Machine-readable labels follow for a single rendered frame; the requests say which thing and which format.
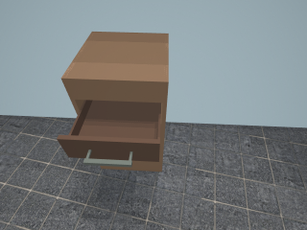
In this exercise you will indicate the drawer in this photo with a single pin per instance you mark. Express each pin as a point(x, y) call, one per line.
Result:
point(112, 129)

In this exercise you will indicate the cabinet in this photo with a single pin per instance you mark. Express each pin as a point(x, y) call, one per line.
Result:
point(122, 67)

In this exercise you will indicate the handle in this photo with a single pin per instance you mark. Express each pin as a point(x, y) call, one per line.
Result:
point(107, 162)

